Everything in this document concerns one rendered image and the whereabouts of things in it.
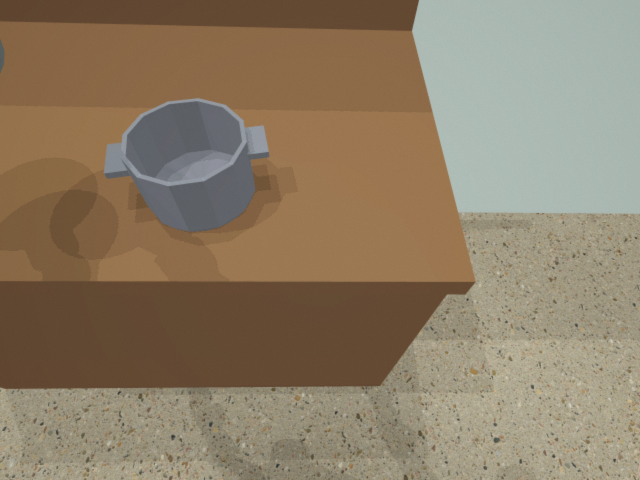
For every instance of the table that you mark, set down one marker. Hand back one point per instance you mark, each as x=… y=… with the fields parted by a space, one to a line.
x=351 y=241

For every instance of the pot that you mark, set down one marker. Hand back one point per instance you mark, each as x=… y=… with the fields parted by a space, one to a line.
x=191 y=161

